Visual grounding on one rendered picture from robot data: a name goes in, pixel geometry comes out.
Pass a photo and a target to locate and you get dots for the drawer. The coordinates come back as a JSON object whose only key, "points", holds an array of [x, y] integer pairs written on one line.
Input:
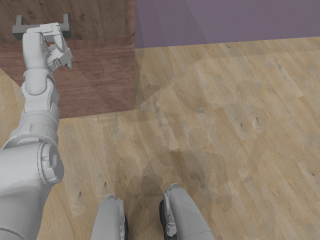
{"points": [[88, 19]]}

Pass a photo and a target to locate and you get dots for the robot left upper arm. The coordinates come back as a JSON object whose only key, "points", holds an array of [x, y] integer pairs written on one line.
{"points": [[27, 175]]}

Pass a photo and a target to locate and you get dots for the left robot hand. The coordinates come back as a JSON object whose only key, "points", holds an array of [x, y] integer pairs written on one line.
{"points": [[36, 53]]}

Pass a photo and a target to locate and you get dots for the right robot foot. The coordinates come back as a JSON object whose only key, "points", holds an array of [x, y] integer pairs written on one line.
{"points": [[164, 222]]}

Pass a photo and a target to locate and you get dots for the cabinet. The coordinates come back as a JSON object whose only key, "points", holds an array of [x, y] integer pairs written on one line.
{"points": [[102, 78]]}

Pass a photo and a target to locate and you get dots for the robot left forearm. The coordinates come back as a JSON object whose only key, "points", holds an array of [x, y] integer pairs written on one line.
{"points": [[39, 120]]}

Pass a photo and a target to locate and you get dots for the right robot shin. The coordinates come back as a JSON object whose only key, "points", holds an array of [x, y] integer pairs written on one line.
{"points": [[170, 222]]}

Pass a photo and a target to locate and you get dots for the handle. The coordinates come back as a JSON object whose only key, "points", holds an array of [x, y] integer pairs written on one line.
{"points": [[19, 29]]}

